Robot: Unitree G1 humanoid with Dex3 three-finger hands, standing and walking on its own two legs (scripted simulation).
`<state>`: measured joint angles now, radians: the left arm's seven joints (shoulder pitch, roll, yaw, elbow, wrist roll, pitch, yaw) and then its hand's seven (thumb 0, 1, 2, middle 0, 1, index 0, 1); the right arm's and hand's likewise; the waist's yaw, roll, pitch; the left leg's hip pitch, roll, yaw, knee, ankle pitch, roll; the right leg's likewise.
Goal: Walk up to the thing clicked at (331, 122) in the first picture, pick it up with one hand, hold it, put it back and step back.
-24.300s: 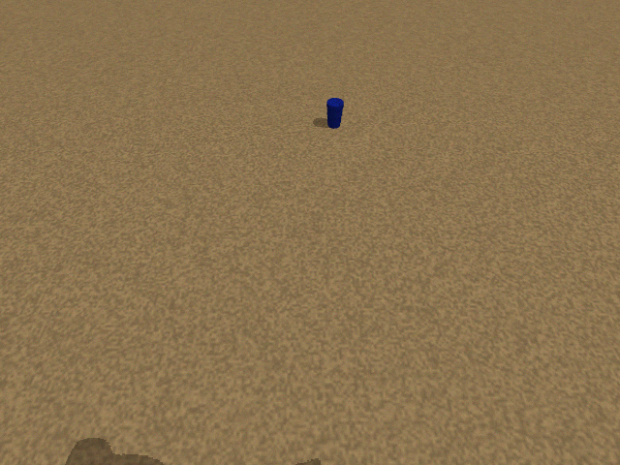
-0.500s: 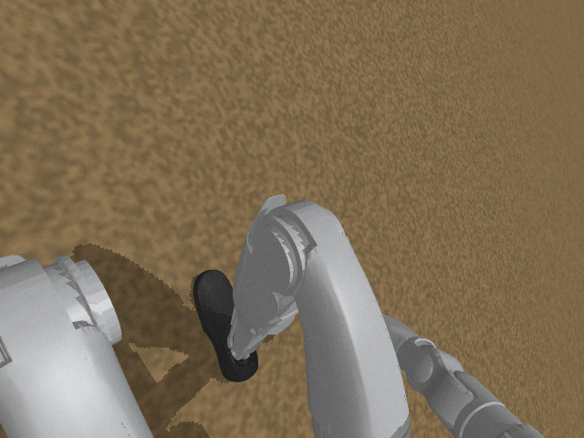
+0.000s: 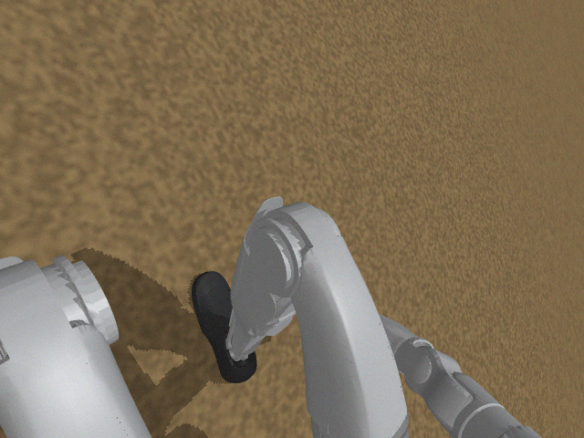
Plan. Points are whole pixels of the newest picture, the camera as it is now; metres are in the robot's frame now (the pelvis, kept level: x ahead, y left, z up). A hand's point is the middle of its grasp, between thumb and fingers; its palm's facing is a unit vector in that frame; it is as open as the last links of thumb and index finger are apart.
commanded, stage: withdraw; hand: left
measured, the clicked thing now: out of the picture +0.44 +0.30 -0.22
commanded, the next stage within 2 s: rise in 0.32 s
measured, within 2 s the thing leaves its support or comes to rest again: rests again in 0.28 s
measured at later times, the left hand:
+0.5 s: hand out of the picture +0.41 +0.37 -0.10, palm faces +0.39 -0.92 -0.08, open 17.6 cm
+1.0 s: hand out of the picture +0.30 +0.39 +0.03, palm faces +0.34 -0.79 -0.51, open 17.2 cm
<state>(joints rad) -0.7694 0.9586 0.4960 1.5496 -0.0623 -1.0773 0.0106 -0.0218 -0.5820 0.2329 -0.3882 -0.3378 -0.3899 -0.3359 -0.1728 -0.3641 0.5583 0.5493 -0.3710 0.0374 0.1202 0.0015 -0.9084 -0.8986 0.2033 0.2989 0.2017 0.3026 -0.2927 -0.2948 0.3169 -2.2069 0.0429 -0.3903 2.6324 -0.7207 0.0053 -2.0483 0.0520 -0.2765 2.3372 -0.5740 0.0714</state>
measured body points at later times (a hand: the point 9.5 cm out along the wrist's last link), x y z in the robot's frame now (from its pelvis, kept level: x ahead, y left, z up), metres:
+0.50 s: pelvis +0.00 +0.00 +0.01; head +0.20 +0.18 +0.37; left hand +0.39 +0.42 -0.10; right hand +0.19 -0.24 -0.04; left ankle +0.08 +0.12 -0.26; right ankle +0.15 -0.12 -0.26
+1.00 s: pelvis +0.02 -0.02 +0.11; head +0.21 +0.07 +0.51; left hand +0.28 +0.43 +0.06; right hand +0.21 -0.24 -0.02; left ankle +0.08 +0.12 -0.26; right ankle +0.15 -0.12 -0.26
